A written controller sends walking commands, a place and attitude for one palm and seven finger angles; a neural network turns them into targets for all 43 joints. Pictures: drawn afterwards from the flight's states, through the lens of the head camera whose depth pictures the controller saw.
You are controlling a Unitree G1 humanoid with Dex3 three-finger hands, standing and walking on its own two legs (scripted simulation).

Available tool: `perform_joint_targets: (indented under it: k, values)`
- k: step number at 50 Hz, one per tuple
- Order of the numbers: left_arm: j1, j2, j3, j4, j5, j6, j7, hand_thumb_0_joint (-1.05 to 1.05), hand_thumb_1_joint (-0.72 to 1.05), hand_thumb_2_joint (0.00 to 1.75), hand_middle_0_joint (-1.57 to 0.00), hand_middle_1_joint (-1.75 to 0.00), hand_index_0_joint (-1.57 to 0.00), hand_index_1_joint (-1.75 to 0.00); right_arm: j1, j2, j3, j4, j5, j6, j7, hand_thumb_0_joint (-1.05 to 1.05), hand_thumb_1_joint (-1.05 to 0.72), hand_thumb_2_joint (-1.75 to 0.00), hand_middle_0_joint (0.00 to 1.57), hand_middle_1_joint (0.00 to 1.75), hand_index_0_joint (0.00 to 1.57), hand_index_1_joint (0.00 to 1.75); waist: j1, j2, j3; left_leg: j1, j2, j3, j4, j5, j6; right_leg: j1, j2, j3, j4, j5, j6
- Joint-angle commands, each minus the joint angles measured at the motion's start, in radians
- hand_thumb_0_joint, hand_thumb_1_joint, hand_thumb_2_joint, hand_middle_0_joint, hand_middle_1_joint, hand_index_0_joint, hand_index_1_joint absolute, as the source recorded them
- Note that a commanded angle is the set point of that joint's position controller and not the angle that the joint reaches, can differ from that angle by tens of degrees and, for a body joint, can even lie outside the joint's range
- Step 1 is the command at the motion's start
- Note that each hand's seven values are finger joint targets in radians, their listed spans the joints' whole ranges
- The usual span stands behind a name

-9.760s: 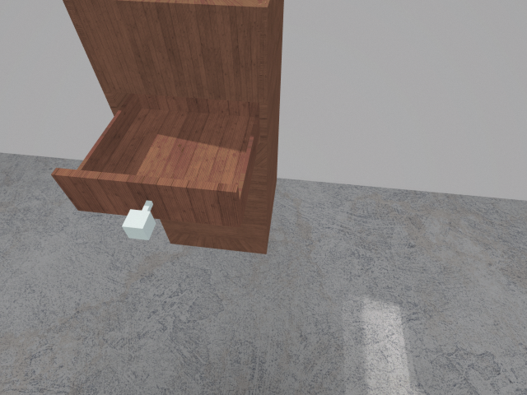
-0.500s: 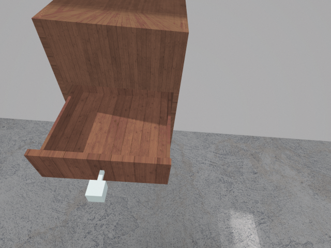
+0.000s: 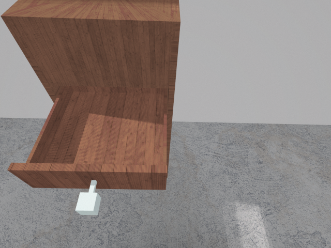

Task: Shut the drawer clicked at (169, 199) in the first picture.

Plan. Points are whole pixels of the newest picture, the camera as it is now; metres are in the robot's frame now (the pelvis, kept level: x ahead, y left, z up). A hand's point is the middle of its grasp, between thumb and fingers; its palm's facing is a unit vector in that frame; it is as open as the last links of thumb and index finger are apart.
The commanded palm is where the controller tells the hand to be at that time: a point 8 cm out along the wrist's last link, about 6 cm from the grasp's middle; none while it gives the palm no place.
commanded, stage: come to a stop and stand still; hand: left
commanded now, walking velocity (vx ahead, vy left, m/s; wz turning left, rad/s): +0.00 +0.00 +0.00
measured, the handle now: (90, 195) +0.25 +0.20 -0.06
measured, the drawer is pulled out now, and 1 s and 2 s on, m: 0.30 0.30 0.29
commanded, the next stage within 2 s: look again from close up in 1.04 s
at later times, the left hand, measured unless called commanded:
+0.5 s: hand out of the picture -0.03 +0.10 -0.17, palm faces +0.04 -0.99 -0.17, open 7.3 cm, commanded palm none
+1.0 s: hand out of the picture -0.05 +0.06 -0.17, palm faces +0.04 -0.98 -0.17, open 7.3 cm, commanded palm none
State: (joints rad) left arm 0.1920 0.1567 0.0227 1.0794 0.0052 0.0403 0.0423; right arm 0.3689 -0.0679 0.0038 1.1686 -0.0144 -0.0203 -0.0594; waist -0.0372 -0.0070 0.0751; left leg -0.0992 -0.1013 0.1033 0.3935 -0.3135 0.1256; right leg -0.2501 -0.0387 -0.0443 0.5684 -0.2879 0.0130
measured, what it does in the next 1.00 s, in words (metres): steps on the spot: right foot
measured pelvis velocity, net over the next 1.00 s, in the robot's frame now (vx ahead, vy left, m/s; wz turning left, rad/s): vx -0.01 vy -0.09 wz -0.01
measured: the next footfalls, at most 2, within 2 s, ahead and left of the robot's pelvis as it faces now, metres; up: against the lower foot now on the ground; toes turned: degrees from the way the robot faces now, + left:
right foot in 0.02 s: +0.02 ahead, -0.13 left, +0.00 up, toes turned -2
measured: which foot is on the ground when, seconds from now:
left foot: down 0.00-1.00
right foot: up 0.00-0.00, down 0.02-1.00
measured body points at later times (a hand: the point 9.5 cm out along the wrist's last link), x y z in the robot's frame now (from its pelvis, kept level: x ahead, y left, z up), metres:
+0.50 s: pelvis +0.00 -0.05 +0.01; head +0.01 -0.06 +0.46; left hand -0.03 +0.15 -0.15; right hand -0.01 -0.27 -0.16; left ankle -0.06 +0.03 -0.74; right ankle -0.02 -0.13 -0.74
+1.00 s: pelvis -0.01 -0.09 +0.01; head +0.00 -0.09 +0.46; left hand -0.05 +0.11 -0.15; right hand -0.07 -0.27 -0.16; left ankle -0.06 +0.03 -0.74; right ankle -0.02 -0.13 -0.74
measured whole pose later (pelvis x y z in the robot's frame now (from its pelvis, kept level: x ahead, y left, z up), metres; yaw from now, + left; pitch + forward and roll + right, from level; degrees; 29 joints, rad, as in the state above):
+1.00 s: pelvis -0.01 -0.09 +0.01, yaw +0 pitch -1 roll +0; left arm 0.35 0.09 -0.02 1.13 0.00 -0.02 0.05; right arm 0.34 -0.09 0.02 1.19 0.00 0.00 -0.04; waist 0.00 0.01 0.04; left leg -0.08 0.02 0.08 0.37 -0.27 0.00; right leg -0.15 0.08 -0.08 0.36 -0.21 -0.10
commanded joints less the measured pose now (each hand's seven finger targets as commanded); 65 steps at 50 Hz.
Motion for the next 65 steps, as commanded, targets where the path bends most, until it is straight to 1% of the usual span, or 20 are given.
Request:
perform_joint_targets:
  k: [1, 2, 3, 4, 7, 9, 12, 16, 21, 29, 38, 45, 56, 57, 58, 59, 60, 61, 62, 65]
  values:
    - [0.154, 0.046, 0.004, 0.011, -0.003, -0.042, 0.02, 0.0, 0.9, 0.9, -0.2, -0.3, -0.2, -0.3, 0.108, -0.119, -0.027, -0.011, 0.012, -0.004, -0.005, 0.0, -0.9, -0.9, 0.2, 0.3, 0.2, 0.3, 0.033, -0.006, -0.106, -0.004, 0.236, -0.181, 0.053, 0.687, -0.111, 0.188, -0.068, 0.103, -0.158, 0.404, -0.05]
    - [0.156, 0.063, 0.001, 0.016, -0.005, -0.047, 0.023, 0.0, 0.9, 0.9, -0.2, -0.3, -0.2, -0.3, 0.099, -0.109, -0.025, -0.016, 0.015, -0.003, -0.002, 0.0, -0.9, -0.9, 0.2, 0.3, 0.2, 0.3, 0.026, -0.013, -0.1, -0.06, 0.213, -0.166, 0.021, 0.529, -0.13, 0.223, -0.123, 0.139, -0.12, 0.564, -0.076]
    - [0.151, 0.058, -0.002, 0.017, -0.005, -0.048, 0.024, 0.0, 0.9, 0.9, -0.2, -0.3, -0.2, -0.3, 0.092, -0.109, -0.022, -0.016, 0.013, 0.001, 0.0, 0.0, -0.9, -0.9, 0.2, 0.3, 0.2, 0.3, 0.022, -0.042, -0.08, -0.056, 0.196, -0.153, -0.022, 0.439, -0.133, 0.209, -0.135, 0.132, -0.1, 0.611, -0.084]
    - [0.143, 0.05, -0.005, 0.014, -0.005, -0.052, 0.025, 0.0, 0.9, 0.9, -0.2, -0.3, -0.2, -0.3, 0.09, -0.116, -0.021, -0.01, 0.01, 0.003, 0.001, 0.0, -0.9, -0.9, 0.2, 0.3, 0.2, 0.3, 0.018, -0.096, -0.083, -0.027, 0.202, -0.146, -0.038, 0.439, -0.122, 0.195, -0.115, 0.116, -0.09, 0.624, -0.082]
    - [0.13, 0.037, -0.013, 0.004, -0.004, -0.053, 0.024, 0.0, 0.9, 0.9, -0.2, -0.3, -0.2, -0.3, 0.082, -0.129, -0.019, 0.002, 0.01, -0.004, 0.002, 0.0, -0.9, -0.9, 0.2, 0.3, 0.2, 0.3, 0.017, -0.024, -0.067, 0.058, 0.22, -0.139, -0.049, 0.61, -0.105, 0.134, -0.084, 0.09, -0.098, 0.538, -0.059]
    - [0.143, 0.038, -0.012, 0.004, -0.004, -0.051, 0.024, 0.0, 0.9, 0.9, -0.2, -0.3, -0.2, -0.3, 0.063, -0.132, -0.014, 0.006, 0.01, -0.003, 0.001, 0.0, -0.9, -0.9, 0.2, 0.3, 0.2, 0.3, 0.025, 0.006, -0.041, 0.079, 0.226, -0.14, -0.055, 0.638, -0.102, 0.112, -0.075, 0.089, -0.121, 0.452, -0.053]
    - [0.152, 0.047, -0.014, 0.009, -0.001, -0.05, 0.022, 0.0, 0.9, 0.9, -0.2, -0.3, -0.2, -0.3, 0.043, -0.136, -0.014, 0.002, 0.011, 0.001, 0.004, 0.0, -0.9, -0.9, 0.2, 0.3, 0.2, 0.3, 0.024, 0.015, -0.025, 0.088, 0.227, -0.136, -0.066, 0.581, -0.094, 0.101, -0.072, 0.092, -0.15, 0.417, -0.052]
    - [0.161, 0.05, -0.017, 0.018, 0.002, -0.053, 0.018, 0.0, 0.9, 0.9, -0.2, -0.3, -0.2, -0.3, 0.014, -0.142, -0.007, 0.004, 0.011, 0.006, 0.009, 0.0, -0.9, -0.9, 0.2, 0.3, 0.2, 0.3, 0.026, -0.012, 0.027, 0.05, 0.221, -0.134, -0.093, 0.362, -0.086, 0.08, -0.084, 0.11, -0.207, 0.351, -0.056]
    - [0.189, 0.054, -0.025, 0.025, 0.002, -0.061, 0.014, 0.0, 0.9, 0.9, -0.2, -0.3, -0.2, -0.3, -0.004, -0.143, -0.002, 0.004, 0.012, 0.006, 0.015, 0.0, -0.9, -0.9, 0.2, 0.3, 0.2, 0.3, 0.029, 0.0, 0.031, 0.044, 0.216, -0.133, -0.105, 0.247, -0.083, 0.07, -0.09, 0.132, -0.247, 0.312, -0.062]
    - [0.231, 0.045, -0.031, 0.044, 0.001, -0.071, 0.013, 0.0, 0.9, 0.9, -0.2, -0.3, -0.2, -0.3, 0.002, -0.137, 0.004, 0.01, 0.014, 0.007, 0.015, 0.0, -0.9, -0.9, 0.2, 0.3, 0.2, 0.3, 0.03, 0.021, 0.013, 0.036, 0.213, -0.123, -0.095, 0.189, -0.089, 0.075, -0.091, 0.148, -0.273, 0.291, -0.068]
    - [0.26, 0.026, -0.03, 0.052, 0.001, -0.075, 0.015, 0.0, 0.9, 0.9, -0.2, -0.3, -0.2, -0.3, 0.041, -0.114, 0.005, 0.022, 0.015, 0.007, 0.013, 0.0, -0.9, -0.9, 0.2, 0.3, 0.2, 0.3, 0.032, -0.01, 0.017, 0.001, 0.21, -0.117, -0.086, 0.158, -0.093, 0.084, -0.087, 0.157, -0.283, 0.273, -0.066]
    - [0.271, 0.024, -0.023, 0.049, 0.001, -0.072, 0.017, 0.0, 0.9, 0.9, -0.2, -0.3, -0.2, -0.3, 0.072, -0.096, 0.005, 0.027, 0.012, 0.014, 0.014, 0.0, -0.9, -0.9, 0.2, 0.3, 0.2, 0.3, 0.036, -0.03, 0.068, -0.055, 0.195, -0.103, -0.075, 0.093, -0.098, 0.056, -0.085, 0.186, -0.329, 0.124, -0.048]
    - [0.271, 0.024, -0.016, 0.042, -0.002, -0.075, 0.02, 0.0, 0.9, 0.9, -0.2, -0.3, -0.2, -0.3, 0.106, -0.084, 0.005, 0.021, 0.012, 0.008, 0.007, 0.0, -0.9, -0.9, 0.2, 0.3, 0.2, 0.3, 0.034, -0.001, 0.018, -0.063, 0.201, -0.098, -0.065, 0.136, -0.101, 0.113, -0.088, 0.176, -0.296, 0.292, -0.038]
    - [0.186, 0.188, -0.031, -0.036, 0.004, -0.087, 0.016, 0.0, 0.9, 0.9, -0.2, -0.3, -0.2, -0.3, -0.021, -0.183, -0.009, -0.12, -0.005, 0.025, 0.02, 0.0, -0.9, -0.9, 0.2, 0.3, 0.2, 0.3, -0.002, -0.036, 0.159, -0.147, 0.135, -0.169, -0.008, 0.207, -0.093, 0.018, -0.032, 0.143, -0.21, 0.307, 0.015]
    - [0.208, 0.119, -0.01, -0.031, -0.003, -0.087, 0.019, 0.0, 0.9, 0.9, -0.2, -0.3, -0.2, -0.3, 0.029, -0.158, -0.024, -0.131, -0.005, 0.004, 0.015, 0.0, -0.9, -0.9, 0.2, 0.3, 0.2, 0.3, 0.031, 0.032, 0.026, -0.16, 0.172, -0.13, 0.069, 0.076, -0.096, 0.035, -0.1, 0.17, -0.225, 0.144, 0.023]
    - [0.192, 0.128, 0.001, -0.034, 0.003, -0.095, 0.017, 0.0, 0.9, 0.9, -0.2, -0.3, -0.2, -0.3, 0.046, -0.163, -0.03, -0.123, -0.008, -0.007, 0.01, 0.0, -0.9, -0.9, 0.2, 0.3, 0.2, 0.3, 0.009, 0.061, -0.065, -0.149, 0.156, -0.13, 0.087, 0.102, -0.091, 0.083, -0.111, 0.196, -0.208, 0.263, -0.006]
    - [0.199, 0.126, -0.009, -0.036, 0.0, -0.095, 0.015, 0.0, 0.9, 0.9, -0.2, -0.3, -0.2, -0.3, 0.067, -0.146, -0.029, -0.114, -0.003, -0.007, 0.009, 0.0, -0.9, -0.9, 0.2, 0.3, 0.2, 0.3, 0.015, 0.042, -0.131, -0.13, 0.149, -0.121, 0.117, 0.07, -0.094, 0.118, -0.133, 0.202, -0.235, 0.211, -0.021]
    - [0.195, 0.122, -0.005, -0.039, 0.002, -0.096, 0.015, 0.0, 0.9, 0.9, -0.2, -0.3, -0.2, -0.3, 0.074, -0.148, -0.033, -0.12, 0.0, -0.006, 0.009, 0.0, -0.9, -0.9, 0.2, 0.3, 0.2, 0.3, 0.013, 0.004, -0.153, -0.14, 0.139, -0.113, 0.148, 0.062, -0.098, 0.122, -0.142, 0.224, -0.257, 0.198, -0.032]
    - [0.197, 0.115, -0.009, -0.04, 0.003, -0.093, 0.019, 0.0, 0.9, 0.9, -0.2, -0.3, -0.2, -0.3, 0.082, -0.135, -0.024, -0.125, -0.002, -0.003, 0.015, 0.0, -0.9, -0.9, 0.2, 0.3, 0.2, 0.3, 0.016, -0.047, -0.172, -0.151, 0.132, -0.097, 0.163, 0.055, -0.096, 0.164, -0.145, 0.222, -0.252, 0.272, -0.028]
    - [0.158, 0.124, 0.003, -0.038, 0.004, -0.092, 0.02, 0.0, 0.9, 0.9, -0.2, -0.3, -0.2, -0.3, 0.038, -0.165, -0.037, -0.129, 0.003, 0.003, 0.013, 0.0, -0.9, -0.9, 0.2, 0.3, 0.2, 0.3, 0.011, -0.026, -0.05, -0.158, 0.156, -0.127, 0.143, 0.075, -0.09, 0.054, -0.152, 0.217, -0.268, 0.181, -0.081]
